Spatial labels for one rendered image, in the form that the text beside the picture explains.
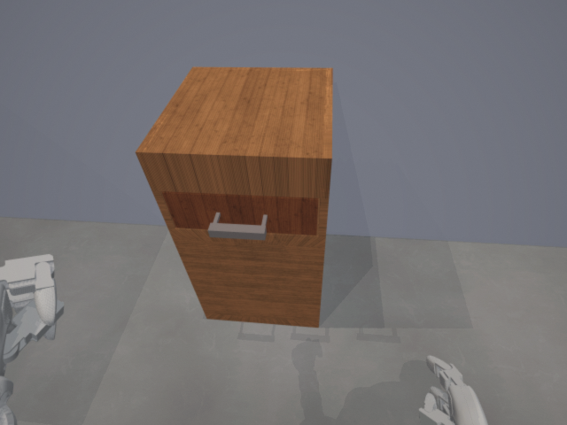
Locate drawer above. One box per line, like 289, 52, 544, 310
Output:
162, 191, 318, 236

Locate right robot hand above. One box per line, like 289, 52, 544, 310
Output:
419, 355, 488, 425

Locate handle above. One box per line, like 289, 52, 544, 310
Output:
207, 212, 268, 240

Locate left robot forearm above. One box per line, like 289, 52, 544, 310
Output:
0, 376, 18, 425

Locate left robot hand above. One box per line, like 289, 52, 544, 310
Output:
0, 254, 64, 376

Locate cabinet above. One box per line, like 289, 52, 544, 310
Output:
136, 67, 333, 328

